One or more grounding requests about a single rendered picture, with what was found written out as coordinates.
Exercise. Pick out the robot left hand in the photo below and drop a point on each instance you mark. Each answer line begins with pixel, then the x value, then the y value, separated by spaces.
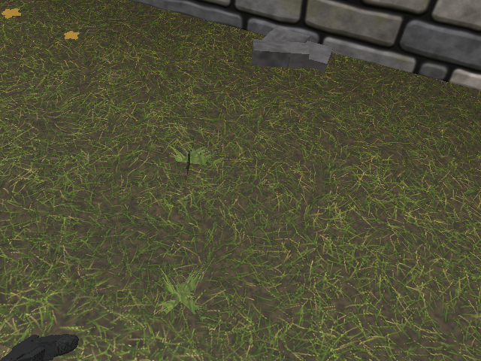
pixel 42 349

